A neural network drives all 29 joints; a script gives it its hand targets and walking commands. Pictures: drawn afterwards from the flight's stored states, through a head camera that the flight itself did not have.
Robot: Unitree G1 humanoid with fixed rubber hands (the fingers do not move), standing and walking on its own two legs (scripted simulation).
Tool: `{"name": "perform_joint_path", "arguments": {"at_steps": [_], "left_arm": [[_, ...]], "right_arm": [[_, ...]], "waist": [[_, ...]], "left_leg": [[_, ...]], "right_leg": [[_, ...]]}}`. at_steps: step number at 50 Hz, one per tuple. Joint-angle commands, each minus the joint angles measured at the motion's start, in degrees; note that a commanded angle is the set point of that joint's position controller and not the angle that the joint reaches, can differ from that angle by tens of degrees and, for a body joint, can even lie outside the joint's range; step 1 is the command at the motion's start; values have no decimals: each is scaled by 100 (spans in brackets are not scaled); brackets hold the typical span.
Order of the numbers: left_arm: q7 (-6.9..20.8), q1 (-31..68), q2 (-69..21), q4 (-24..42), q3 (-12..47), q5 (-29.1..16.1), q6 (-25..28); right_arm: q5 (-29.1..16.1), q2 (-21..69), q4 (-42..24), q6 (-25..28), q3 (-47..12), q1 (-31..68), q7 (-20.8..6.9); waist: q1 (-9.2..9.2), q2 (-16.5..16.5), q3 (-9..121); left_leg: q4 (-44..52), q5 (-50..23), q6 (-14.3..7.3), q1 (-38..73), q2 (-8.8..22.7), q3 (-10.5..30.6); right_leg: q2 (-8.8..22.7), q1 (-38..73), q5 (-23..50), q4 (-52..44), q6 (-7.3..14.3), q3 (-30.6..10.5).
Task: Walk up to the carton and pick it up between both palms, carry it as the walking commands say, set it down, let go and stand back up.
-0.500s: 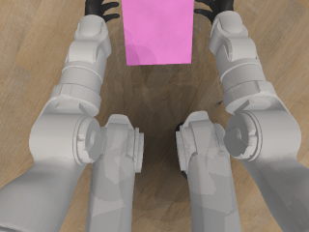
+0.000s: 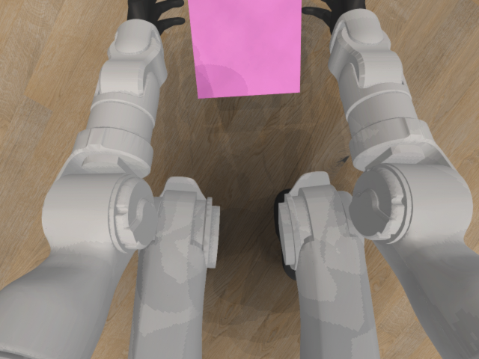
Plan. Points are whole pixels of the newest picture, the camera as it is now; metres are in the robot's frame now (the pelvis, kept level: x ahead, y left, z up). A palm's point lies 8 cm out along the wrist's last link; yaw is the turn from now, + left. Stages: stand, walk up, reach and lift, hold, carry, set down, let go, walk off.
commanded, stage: set down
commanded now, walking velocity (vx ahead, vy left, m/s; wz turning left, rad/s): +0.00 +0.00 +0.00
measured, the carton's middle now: (243, 26) +0.54 -0.02 -0.27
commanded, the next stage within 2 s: none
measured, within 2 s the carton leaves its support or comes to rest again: rests again in 0.26 s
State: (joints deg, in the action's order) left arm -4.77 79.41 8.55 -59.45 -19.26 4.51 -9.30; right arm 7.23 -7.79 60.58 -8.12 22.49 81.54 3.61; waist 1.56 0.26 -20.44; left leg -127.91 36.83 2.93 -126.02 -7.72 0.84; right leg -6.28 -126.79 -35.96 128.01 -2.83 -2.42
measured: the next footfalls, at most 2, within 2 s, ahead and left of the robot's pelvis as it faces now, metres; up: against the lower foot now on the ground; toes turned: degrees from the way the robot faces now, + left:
none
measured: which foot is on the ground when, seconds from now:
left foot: down 0.00-1.00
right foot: down 0.00-1.00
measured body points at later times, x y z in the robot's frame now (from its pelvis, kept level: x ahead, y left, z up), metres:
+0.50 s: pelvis +0.01 +0.00 +0.00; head +0.37 -0.01 +0.25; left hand +0.54 +0.11 -0.19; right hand +0.54 -0.14 -0.18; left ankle +0.10 +0.12 -0.33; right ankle +0.10 -0.12 -0.33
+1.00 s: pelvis +0.00 +0.00 -0.01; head +0.36 -0.01 +0.25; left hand +0.54 +0.11 -0.19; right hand +0.54 -0.15 -0.19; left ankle +0.10 +0.11 -0.33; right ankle +0.10 -0.12 -0.33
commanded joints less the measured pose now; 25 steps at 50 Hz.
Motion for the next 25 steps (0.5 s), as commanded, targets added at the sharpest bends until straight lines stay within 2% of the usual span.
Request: {"name": "perform_joint_path", "arguments": {"at_steps": [1, 2, 4, 5, 6, 7, 8, 9, 10, 11, 12, 13, 15, 16, 17, 18, 19, 20, 21, 23, 24, 25], "left_arm": [[1207, 3117, -3878, 454, 1390, -210, 292], [1215, 3162, -3878, 473, 1356, -190, 314], [1208, 3053, -3896, 455, 1450, -186, 298], [1224, 2773, -3894, 252, 1315, -40, 250], [1233, 2738, -4020, 210, 1308, -14, 243], [1238, 2675, -4011, 148, 1240, -11, 240], [1218, 2566, -3969, 189, 1207, 52, 241], [1237, 2706, -3935, 354, 1271, -2, 279], [1238, 2794, -3884, 370, 1246, -4, 308], [1264, 2636, -3944, 248, 1279, -62, 285], [1291, 2805, -3899, 395, 1312, -75, 300], [1298, 2681, -3968, 391, 1298, -80, 303], [1299, 2493, -4039, 271, 1304, -63, 289], [1298, 2622, -3857, 360, 1302, -41, 299], [1290, 2558, -4039, 234, 1298, -64, 283], [1288, 2566, -3986, 320, 1303, -123, 291], [1284, 2625, -3939, 360, 1339, -65, 321], [1294, 2570, -3857, 299, 1288, -71, 302], [1288, 2480, -3827, 209, 1180, -28, 297], [1290, 2599, -3796, 320, 1210, -49, 326], [1296, 2431, -3879, 87, 1131, 45, 285], [1284, 2468, -3684, 205, 1083, 84, 325]], "right_arm": [[-92, 4032, 57, 28, -1407, 2265, -1199], [-95, 4203, 108, 4, -1465, 2257, -1218], [-95, 4006, 236, 1, -1422, 2175, -1223], [-74, 4019, 310, 3, -1400, 2132, -1228], [-41, 4159, 144, 11, -1335, 2140, -1250], [-12, 4087, 190, -4, -1340, 2182, -1267], [16, 4152, 267, -10, -1345, 2010, -1248], [-3, 4063, 220, 37, -1299, 1966, -1244], [-74, 4158, 210, 43, -1388, 2092, -1234], [3, 4112, 139, 32, -1350, 1969, -1238], [38, 4012, 243, 21, -1298, 1880, -1237], [-49, 4059, 102, 52, -1404, 1935, -1250], [-58, 4033, 214, 55, -1450, 1889, -1265], [-64, 4094, 101, 33, -1410, 1892, -1289], [-91, 4065, 26, 42, -1472, 2010, -1292], [-25, 4048, 222, 17, -1417, 1820, -1265], [-60, 4064, 153, 55, -1442, 1896, -1252], [24, 4055, 196, 56, -1369, 1750, -1244], [-8, 3836, 258, 73, -1329, 1797, -1209], [-43, 3917, 175, 57, -1356, 1964, -1218], [15, 3886, 265, 65, -1355, 1816, -1215], [4, 3976, 208, 43, -1335, 1853, -1230]], "waist": [[56, -10, 4740], [-112, 40, 4678], [24, -118, 4529], [-59, 2, 4336], [-73, -107, 4440], [-90, -73, 4456], [-80, 92, 4464], [64, 35, 4438], [-142, 61, 4554], [60, 103, 4538], [75, -64, 4414], [-14, -44, 4486], [31, -39, 4472], [-121, -110, 4460], [24, -52, 4551], [70, 29, 4504], [-54, -76, 4495], [93, 83, 4421], [33, 16, 4373], [73, 9, 4450], [33, 45, 4313], [-154, 24, 4298]], "left_leg": [[852, -2081, -216, 1585, -251, -326], [898, -2069, -253, 1595, -244, -301], [908, -2014, -229, 1595, -212, -237], [939, -1941, -261, 1532, -199, -221], [967, -1999, -261, 1610, -251, -217], [951, -1994, -273, 1544, -242, -222], [925, -2103, -230, 1562, -254, -235], [901, -1999, -246, 1442, -274, -234], [903, -2281, -258, 1613, -246, -221], [881, -2182, -250, 1536, -257, -246], [836, -2256, -238, 1556, -233, -223], [812, -2339, -250, 1566, -228, -209], [863, -2174, -232, 1467, -216, -242], [829, -2294, -267, 1548, -198, -220], [835, -2314, -225, 1594, -204, -218], [819, -2286, -223, 1675, -226, -203], [794, -2302, -200, 1481, -208, -267], [831, -2161, -219, 1415, -229, -236], [785, -2162, -199, 1371, -194, -260], [794, -2221, -243, 1450, -190, -209], [847, -2184, -223, 1484, -182, -160], [868, -2227, -248, 1455, -198, -237]], "right_leg": [[-264, 2113, 2202, -859, 269, 296], [-275, 2063, 2211, -870, 270, 304], [-222, 2029, 2205, -762, 281, 295], [-233, 1940, 2088, -785, 266, 339], [-290, 1854, 2113, -792, 283, 355], [-256, 1893, 2075, -793, 295, 346], [-259, 2070, 2210, -829, 269, 327], [-304, 2023, 2206, -797, 284, 347], [-273, 2026, 2394, -799, 266, 334], [-281, 2083, 2334, -827, 244, 342], [-262, 1911, 2340, -773, 265, 313], [-240, 1949, 2418, -772, 264, 311], [-260, 2167, 2422, -776, 309, 297], [-247, 2003, 2427, -753, 271, 219], [-245, 2069, 2450, -761, 276, 302], [-216, 2123, 2379, -763, 267, 298], [-259, 2077, 2478, -781, 283, 260], [-251, 2153, 2420, -844, 264, 280], [-230, 2149, 2384, -797, 265, 259], [-213, 2107, 2391, -764, 260, 276], [-222, 2032, 2351, -780, 251, 299], [-238, 1998, 2346, -789, 242, 286]]}}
